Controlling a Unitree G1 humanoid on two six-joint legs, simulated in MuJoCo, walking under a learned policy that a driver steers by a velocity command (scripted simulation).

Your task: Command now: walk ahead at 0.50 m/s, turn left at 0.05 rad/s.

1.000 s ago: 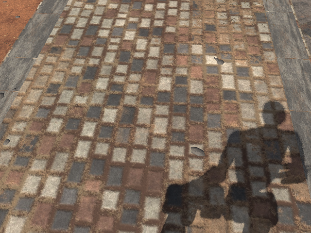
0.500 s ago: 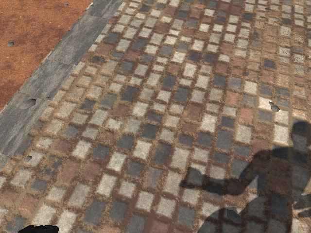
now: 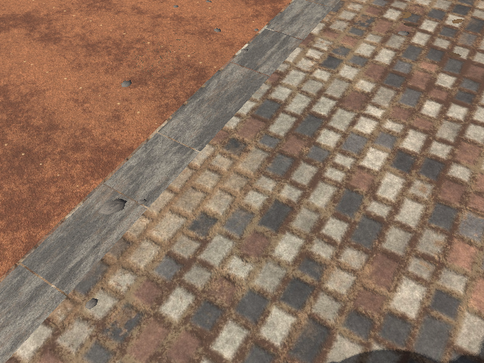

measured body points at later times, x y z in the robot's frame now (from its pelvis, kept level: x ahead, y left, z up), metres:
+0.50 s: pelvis +0.27 +0.05 +0.00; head +0.29 +0.05 +0.45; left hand +0.48 +0.29 -0.10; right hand +0.26 -0.24 -0.12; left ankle +0.25 +0.16 -0.75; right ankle +0.34 -0.13 -0.68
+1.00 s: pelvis +0.51 -0.08 +0.00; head +0.54 -0.12 +0.45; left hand +0.72 +0.13 -0.10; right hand +0.55 -0.41 -0.09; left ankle +0.72 +0.03 -0.68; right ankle +0.47 -0.14 -0.75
